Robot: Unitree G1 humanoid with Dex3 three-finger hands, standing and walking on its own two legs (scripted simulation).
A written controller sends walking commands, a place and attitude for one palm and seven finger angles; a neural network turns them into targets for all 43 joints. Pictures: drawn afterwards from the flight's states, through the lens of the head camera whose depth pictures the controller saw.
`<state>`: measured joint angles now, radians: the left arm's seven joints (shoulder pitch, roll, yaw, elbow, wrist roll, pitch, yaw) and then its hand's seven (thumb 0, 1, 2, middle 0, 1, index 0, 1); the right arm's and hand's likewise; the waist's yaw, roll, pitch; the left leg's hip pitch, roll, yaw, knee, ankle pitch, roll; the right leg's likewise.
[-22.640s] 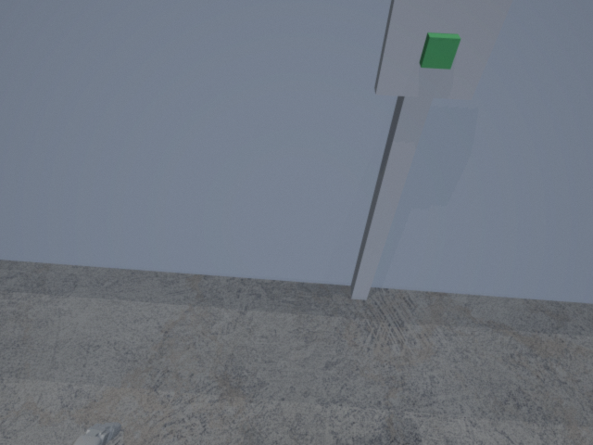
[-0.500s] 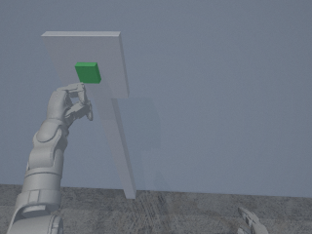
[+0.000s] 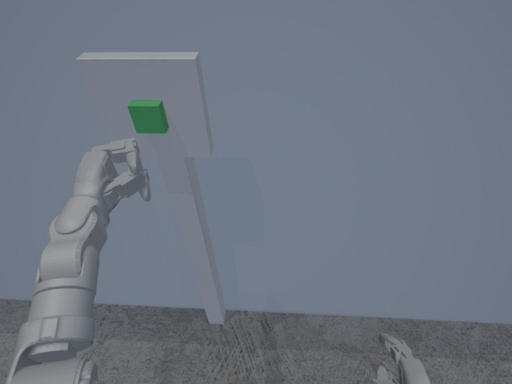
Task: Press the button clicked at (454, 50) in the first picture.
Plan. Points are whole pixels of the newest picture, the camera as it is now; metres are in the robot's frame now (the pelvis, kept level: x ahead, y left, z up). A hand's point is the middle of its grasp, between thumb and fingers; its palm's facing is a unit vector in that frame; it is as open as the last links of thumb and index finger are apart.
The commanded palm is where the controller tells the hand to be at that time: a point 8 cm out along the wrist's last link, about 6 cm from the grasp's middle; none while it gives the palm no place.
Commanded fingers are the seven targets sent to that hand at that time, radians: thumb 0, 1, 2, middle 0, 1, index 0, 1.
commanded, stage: draw the hand back to the body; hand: left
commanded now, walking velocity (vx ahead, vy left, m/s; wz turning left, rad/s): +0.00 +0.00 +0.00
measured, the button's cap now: (149, 116) +0.50 +0.22 +0.20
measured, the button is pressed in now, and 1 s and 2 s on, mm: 0 0 0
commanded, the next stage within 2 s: step back with the hand held close in 1.34 s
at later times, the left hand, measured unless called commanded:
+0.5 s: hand (93, 237) +0.26 +0.23 +0.16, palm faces +0.25 -0.95 -0.19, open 3.1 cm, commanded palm +0.22 +0.27 +0.17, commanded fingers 0.00 0.90 0.90 -1.30 -1.50 -1.30 -1.50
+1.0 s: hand (58, 272) +0.21 +0.25 +0.16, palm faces +0.36 -0.86 -0.36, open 3.1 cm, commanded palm +0.15 +0.29 +0.18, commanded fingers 0.00 0.90 0.90 -1.30 -1.50 -1.30 -1.50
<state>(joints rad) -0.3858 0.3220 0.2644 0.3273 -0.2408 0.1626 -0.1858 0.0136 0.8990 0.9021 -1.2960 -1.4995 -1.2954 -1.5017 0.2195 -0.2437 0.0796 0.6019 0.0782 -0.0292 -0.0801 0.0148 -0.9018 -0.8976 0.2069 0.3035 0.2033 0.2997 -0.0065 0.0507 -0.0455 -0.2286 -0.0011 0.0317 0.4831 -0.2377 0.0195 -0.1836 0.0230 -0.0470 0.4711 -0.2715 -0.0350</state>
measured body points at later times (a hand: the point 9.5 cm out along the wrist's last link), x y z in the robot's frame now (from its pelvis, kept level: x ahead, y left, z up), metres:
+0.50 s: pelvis -0.01 +0.01 +0.00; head -0.03 -0.01 +0.45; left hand +0.24 +0.28 +0.17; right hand +0.20 -0.20 -0.06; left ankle +0.01 +0.11 -0.74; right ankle -0.01 -0.09 -0.74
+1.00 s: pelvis +0.02 +0.02 +0.01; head +0.00 +0.00 +0.45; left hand +0.19 +0.29 +0.18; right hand +0.20 -0.20 -0.08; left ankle +0.01 +0.11 -0.74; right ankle -0.01 -0.09 -0.74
